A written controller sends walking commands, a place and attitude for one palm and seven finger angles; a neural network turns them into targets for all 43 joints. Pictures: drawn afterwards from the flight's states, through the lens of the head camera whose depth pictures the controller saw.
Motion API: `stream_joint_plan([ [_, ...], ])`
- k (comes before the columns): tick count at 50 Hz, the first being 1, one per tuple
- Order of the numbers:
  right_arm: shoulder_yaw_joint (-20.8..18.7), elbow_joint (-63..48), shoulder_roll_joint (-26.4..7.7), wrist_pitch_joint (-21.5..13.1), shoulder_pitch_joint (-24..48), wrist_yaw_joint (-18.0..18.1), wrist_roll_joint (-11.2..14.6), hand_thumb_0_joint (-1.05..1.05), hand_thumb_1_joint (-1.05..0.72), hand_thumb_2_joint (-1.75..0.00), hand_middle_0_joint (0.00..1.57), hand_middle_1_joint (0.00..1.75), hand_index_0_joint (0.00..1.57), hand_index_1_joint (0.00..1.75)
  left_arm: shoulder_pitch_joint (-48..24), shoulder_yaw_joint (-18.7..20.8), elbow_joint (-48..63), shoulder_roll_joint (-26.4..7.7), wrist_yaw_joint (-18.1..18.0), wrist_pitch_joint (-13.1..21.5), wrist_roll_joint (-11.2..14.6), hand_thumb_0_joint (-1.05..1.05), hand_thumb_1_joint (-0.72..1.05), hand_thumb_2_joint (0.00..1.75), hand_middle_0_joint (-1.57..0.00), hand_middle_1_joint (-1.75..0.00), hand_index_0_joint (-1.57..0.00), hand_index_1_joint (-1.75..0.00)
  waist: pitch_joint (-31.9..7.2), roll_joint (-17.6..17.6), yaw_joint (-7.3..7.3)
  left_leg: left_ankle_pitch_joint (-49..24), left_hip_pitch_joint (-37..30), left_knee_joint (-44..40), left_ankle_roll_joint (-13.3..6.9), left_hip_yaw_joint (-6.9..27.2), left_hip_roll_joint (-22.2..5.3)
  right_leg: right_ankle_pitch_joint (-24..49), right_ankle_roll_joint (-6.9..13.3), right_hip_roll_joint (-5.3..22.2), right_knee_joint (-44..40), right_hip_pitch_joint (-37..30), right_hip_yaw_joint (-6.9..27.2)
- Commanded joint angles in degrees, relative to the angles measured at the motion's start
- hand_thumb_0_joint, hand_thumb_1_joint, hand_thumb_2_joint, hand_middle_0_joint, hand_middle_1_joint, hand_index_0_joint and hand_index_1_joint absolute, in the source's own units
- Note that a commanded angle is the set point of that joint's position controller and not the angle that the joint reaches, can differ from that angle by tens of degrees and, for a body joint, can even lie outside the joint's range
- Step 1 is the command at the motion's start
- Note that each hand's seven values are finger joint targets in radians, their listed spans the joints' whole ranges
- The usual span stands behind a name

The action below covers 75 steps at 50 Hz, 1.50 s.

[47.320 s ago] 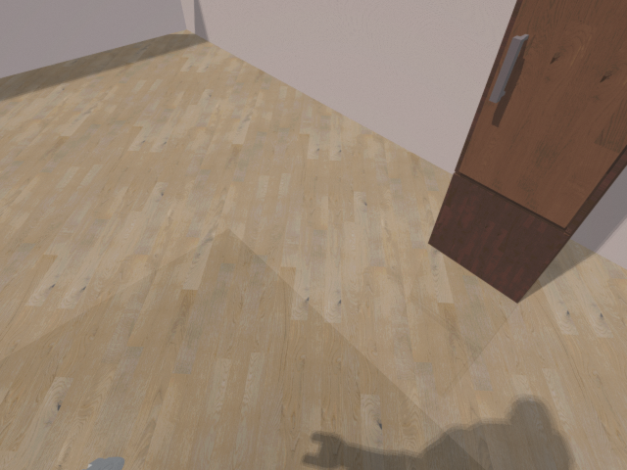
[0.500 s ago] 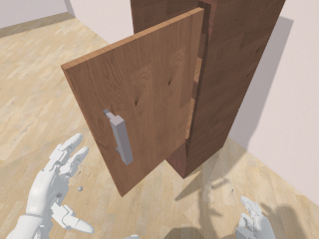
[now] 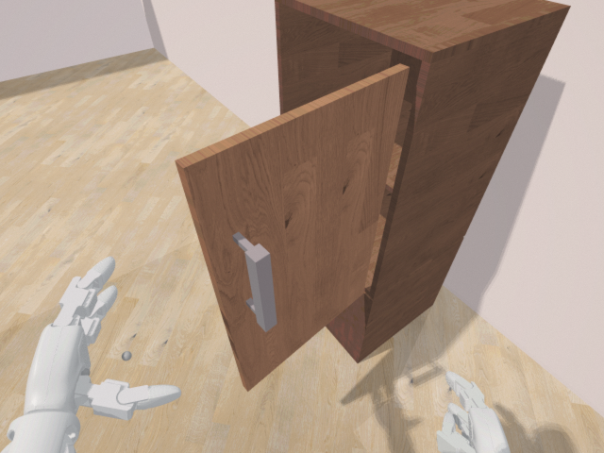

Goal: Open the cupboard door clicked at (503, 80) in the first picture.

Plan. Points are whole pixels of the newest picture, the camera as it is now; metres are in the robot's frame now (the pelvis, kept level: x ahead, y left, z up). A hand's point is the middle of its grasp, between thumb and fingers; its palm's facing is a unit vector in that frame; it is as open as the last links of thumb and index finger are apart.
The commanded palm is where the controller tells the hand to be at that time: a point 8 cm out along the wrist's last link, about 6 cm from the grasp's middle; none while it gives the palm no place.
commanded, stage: draw the hand back to the body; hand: left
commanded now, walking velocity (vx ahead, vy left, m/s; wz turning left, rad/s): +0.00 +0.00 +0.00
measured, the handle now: (254, 283) +0.33 +0.11 +0.05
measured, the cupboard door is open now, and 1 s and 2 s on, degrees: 96 96 96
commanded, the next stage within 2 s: step back with the hand held close in 0.88 s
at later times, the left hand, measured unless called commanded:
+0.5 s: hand (90, 291) +0.23 +0.25 +0.16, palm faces +0.42 -0.82 -0.39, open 9.1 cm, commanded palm +0.18 +0.29 +0.18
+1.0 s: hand (102, 299) +0.22 +0.23 +0.16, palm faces +0.43 -0.82 -0.38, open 7.4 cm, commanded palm +0.17 +0.27 +0.19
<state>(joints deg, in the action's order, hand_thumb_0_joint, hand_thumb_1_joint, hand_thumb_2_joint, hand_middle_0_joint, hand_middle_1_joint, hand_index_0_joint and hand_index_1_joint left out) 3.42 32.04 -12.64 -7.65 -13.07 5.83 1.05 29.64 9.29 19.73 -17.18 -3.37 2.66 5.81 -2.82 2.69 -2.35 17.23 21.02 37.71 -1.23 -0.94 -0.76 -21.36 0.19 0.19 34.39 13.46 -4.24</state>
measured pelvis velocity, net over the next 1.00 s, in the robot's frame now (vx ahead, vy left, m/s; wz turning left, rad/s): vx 0.02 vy -0.03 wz -0.02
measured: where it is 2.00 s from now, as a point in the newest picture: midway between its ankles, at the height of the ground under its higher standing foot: outside the picture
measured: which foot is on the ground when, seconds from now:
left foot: down 0.00-1.00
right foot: down 0.00-1.00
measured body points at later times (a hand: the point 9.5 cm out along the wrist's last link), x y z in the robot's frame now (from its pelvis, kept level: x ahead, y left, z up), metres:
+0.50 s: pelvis +0.03 -0.01 +0.02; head +0.01 -0.03 +0.47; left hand +0.20 +0.29 +0.18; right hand +0.21 -0.23 -0.07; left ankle +0.03 +0.10 -0.72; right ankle -0.03 -0.12 -0.72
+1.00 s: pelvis +0.02 -0.03 +0.02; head +0.01 -0.06 +0.47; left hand +0.19 +0.27 +0.19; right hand +0.20 -0.26 -0.07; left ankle +0.03 +0.10 -0.72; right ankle -0.03 -0.12 -0.72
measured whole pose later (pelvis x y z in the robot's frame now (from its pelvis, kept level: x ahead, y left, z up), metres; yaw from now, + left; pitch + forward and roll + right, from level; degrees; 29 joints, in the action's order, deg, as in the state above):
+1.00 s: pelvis +0.02 -0.03 +0.02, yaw -1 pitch -4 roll +0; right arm 0.3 37.4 -13.2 -4.0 -10.3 4.4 -0.1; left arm 24.9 18.6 18.4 -19.1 -5.9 3.8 4.8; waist 1.2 3.7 -3.8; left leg 11.7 6.3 22.1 1.0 -1.9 -1.9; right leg -15.9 2.1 -1.5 19.7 -0.1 -3.1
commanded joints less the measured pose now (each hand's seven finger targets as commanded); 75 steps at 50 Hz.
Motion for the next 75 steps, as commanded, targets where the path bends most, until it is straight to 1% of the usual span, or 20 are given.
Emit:
stream_joint_plan([
  [1,-2.2,-7.8,-6.4,-2.8,7.9,0.9,-0.5,0.0,-0.9,-0.9,0.2,0.3,0.2,0.3,-5.7,7.2,12.3,-9.5,-4.3,3.5,-2.2,0.0,0.06,0.54,-0.17,-0.3,-0.17,-0.3,-1.6,1.4,-0.1,-5.5,-11.3,-11.9,-0.1,2.9,-0.1,7.4,1.0,0.0,-11.2,1.2,1.7],
  [3,-2.2,-7.3,-6.5,-2.6,8.1,0.6,-0.6,0.0,-0.9,-0.9,0.2,0.3,0.2,0.3,-7.1,7.3,12.9,-9.5,-4.6,3.5,-2.6,0.0,0.13,0.57,-0.17,-0.3,-0.17,-0.3,-2.1,2.6,-0.16,-7.9,-13.4,-13.5,0.1,3.0,-0.3,9.5,1.1,-0.1,-11.8,-0.6,1.7],
  [11,-3.0,-5.8,-6.8,-1.8,8.8,-0.6,-1.1,0.0,-0.9,-0.9,0.2,0.3,0.2,0.3,-5.5,10.1,12.5,-10.0,-4.5,3.5,-2.7,0.0,0.41,0.69,-0.18,-0.3,-0.18,-0.3,-1.8,0.4,-0.9,-17.4,-17.5,-16.1,0.2,1.8,-0.6,17.7,1.0,-0.3,-14.4,-6.1,1.5],
  [20,-3.8,-5.3,-6.4,-0.5,9.4,-1.1,-1.0,0.0,-0.9,-0.9,0.2,0.3,0.2,0.3,-8.3,14.8,13.3,-12.7,-4.3,3.9,-2.2,0.0,0.73,0.82,-0.19,-0.3,-0.19,-0.3,-1.5,2.0,-1.31,-21.7,-19.7,-16.2,0.1,0.6,-0.4,22.5,0.8,-0.2,-15.7,-7.7,2.0],
  [25,-4.2,-5.0,-6.5,0.1,9.7,-1.2,-1.0,0.0,-0.9,-0.9,0.2,0.3,0.2,0.3,-9.4,16.9,12.2,-13.8,-4.2,4.0,-1.7,0.0,0.9,0.9,-0.2,-0.3,-0.2,-0.3,-1.1,0.2,-1.44,-22.8,-19.7,-15.8,-0.2,-0.1,-0.3,25.3,0.5,-0.1,-16.1,-8.1,2.2],
  [28,-4.4,-5.0,-6.6,0.6,9.6,-1.3,-0.8,0.0,-0.9,-0.9,0.2,0.3,0.2,0.3,-8.2,15.0,10.4,-11.7,-3.6,3.7,-1.5,0.0,0.9,0.9,-0.2,-0.3,-0.2,-0.3,-0.8,-0.6,-1.24,-23.1,-20.2,-15.8,-0.4,-0.5,-0.3,25.9,0.1,-0.2,-16.2,-7.7,2.2],
  [39,-4.5,-4.7,-6.3,0.4,10.4,-0.9,-1.0,0.0,-0.9,-0.9,0.2,0.3,0.2,0.3,-9.3,17.4,12.3,-14.7,-3.9,4.5,-1.5,0.0,0.9,0.9,-0.2,-0.3,-0.2,-0.3,-1.7,0.0,-1.73,-22.1,-20.2,-15.3,-0.7,-1.0,0.5,28.1,0.0,0.3,-17.1,-9.1,3.0],
  [44,-4.6,-4.3,-6.2,0.5,10.7,-0.7,-0.9,0.0,-0.9,-0.9,0.2,0.3,0.2,0.3,-10.0,16.7,10.1,-13.9,-3.5,4.7,-1.2,0.0,0.9,0.9,-0.2,-0.3,-0.2,-0.3,0.7,-1.4,-1.45,-19.3,-20.1,-15.8,-0.8,-1.1,0.4,25.0,-0.3,0.3,-18.5,-7.3,3.2],
  [48,-4.8,-4.2,-6.2,0.1,10.9,-0.7,-0.9,0.0,-0.9,-0.9,0.2,0.3,0.2,0.3,-10.2,16.1,11.2,-13.4,-3.4,5.4,-1.3,0.0,0.9,0.9,-0.2,-0.3,-0.2,-0.3,-0.6,0.9,-1.38,-19.2,-21.2,-15.9,-0.8,-1.3,0.4,24.5,-0.4,0.3,-18.6,-7.1,3.3],
  [49,-4.7,-4.1,-6.3,0.1,10.7,-0.7,-1.0,0.0,-0.9,-0.9,0.2,0.3,0.2,0.3,-10.4,16.3,10.7,-13.6,-3.4,5.3,-1.3,0.0,0.9,0.9,-0.2,-0.3,-0.2,-0.3,-0.1,-0.4,-1.5,-19.0,-20.7,-16.1,-0.7,-1.0,0.5,24.2,-0.3,0.3,-18.8,-7.7,3.3],
  [50,-4.7,-5.8,-6.1,-0.8,11.8,-0.8,-0.8,0.0,-0.9,-0.9,0.2,0.3,0.2,0.3,-13.0,16.5,21.0,-15.1,-3.6,6.6,-1.2,0.0,0.9,0.9,-0.2,-0.3,-0.2,-0.3,-3.8,3.0,-1.89,-19.8,-22.3,-15.6,-0.8,-0.9,0.5,25.3,-0.3,0.5,-18.3,-8.4,3.8],
  [51,-4.5,-6.8,-6.9,0.7,10.7,-0.6,-0.8,0.0,-0.9,-0.9,0.2,0.3,0.2,0.3,-13.4,24.2,22.1,-22.6,-4.2,8.4,-1.6,0.0,0.9,0.9,-0.2,-0.3,-0.2,-0.3,2.1,-0.3,0.52,-18.8,-18.4,-12.0,-1.6,-0.4,-0.6,31.2,-1.3,3.3,-20.6,-1.3,6.5],
  [52,-4.7,-5.5,-6.2,2.2,10.7,-0.7,-1.1,0.0,-0.9,-0.9,0.2,0.3,0.2,0.3,-5.8,21.1,15.0,-17.6,-3.6,7.8,-1.6,0.0,0.9,0.9,-0.2,-0.3,-0.2,-0.3,1.5,-5.2,0.73,-18.4,-16.8,-10.6,-1.5,-0.2,-0.5,34.4,-1.8,4.4,-19.5,-1.9,5.3],
  [53,-5.1,-6.2,-6.4,3.2,10.5,-0.8,-1.1,0.0,-0.9,-0.9,0.2,0.3,0.2,0.3,-3.0,19.6,13.9,-15.8,-3.2,7.5,-1.8,0.0,0.9,0.9,-0.2,-0.3,-0.2,-0.3,0.6,-6.6,0.81,-18.5,-15.7,-10.1,-1.3,-0.8,-0.5,37.2,-2.2,4.8,-18.4,-2.5,5.0],
  [54,-5.3,-6.6,-6.6,4.0,10.8,-0.8,-1.0,0.0,-0.9,-0.9,0.2,0.3,0.2,0.3,-2.5,19.5,15.0,-15.6,-3.1,7.6,-1.8,0.0,0.9,0.9,-0.2,-0.3,-0.2,-0.3,-0.8,-4.3,0.93,-20.5,-15.4,-10.0,-1.2,-1.0,-0.5,40.1,-2.3,5.0,-17.0,-3.6,4.5],
  [57,-5.9,-7.6,-6.9,5.6,9.6,-0.5,-0.5,0.0,-0.9,-0.9,0.2,0.3,0.2,0.3,0.0,18.9,14.5,-15.0,-3.3,7.4,-1.7,0.0,0.9,0.9,-0.2,-0.3,-0.2,-0.3,-4.2,-0.7,1.53,-24.0,-16.8,-10.8,-0.9,-1.0,-1.8,35.2,-2.0,4.5,-15.3,-2.6,4.2],
  [63,-6.1,-9.3,-7.0,6.8,9.6,0.1,0.0,0.0,-0.9,-0.9,0.2,0.3,0.2,0.3,0.3,20.5,17.0,-17.4,-4.3,7.3,-1.5,0.0,0.9,0.9,-0.2,-0.3,-0.2,-0.3,-4.9,-4.0,1.64,-24.0,-15.0,-11.7,-0.7,0.3,-3.0,29.8,-1.6,3.6,-14.1,-1.7,4.2],
  [66,-6.1,-9.8,-7.3,6.7,9.3,0.2,0.0,0.0,-0.9,-0.9,0.2,0.3,0.2,0.3,0.5,20.5,19.5,-17.7,-4.9,7.4,-1.6,0.0,0.9,0.9,-0.2,-0.3,-0.2,-0.3,-4.8,-0.8,1.64,-21.7,-12.7,-12.9,-0.7,1.0,-3.4,25.7,-1.3,3.1,-13.2,-2.1,4.4],
  [71,-6.1,-10.2,-7.7,5.6,8.6,0.0,-0.2,0.0,-0.9,-0.9,0.2,0.3,0.2,0.3,1.7,21.4,22.1,-18.0,-5.8,8.8,-2.0,0.0,0.9,0.9,-0.2,-0.3,-0.2,-0.3,-3.0,2.8,1.75,-9.2,-5.9,-16.7,-1.1,3.8,-4.7,15.2,-0.7,1.8,-11.7,-3.0,4.5],
  [75,-6.1,-10.5,-8.1,4.1,8.6,-0.3,-0.4,0.0,-0.9,-0.9,0.2,0.3,0.2,0.3,2.5,22.6,22.6,-17.5,-6.1,10.2,-2.7,0.0,0.9,0.9,-0.2,-0.3,-0.2,-0.3,-2.0,6.6,1.51,5.4,5.3,-22.7,-2.7,7.9,-7.4,10.5,-0.8,-0.4,-5.5,-9.2,4.2],
])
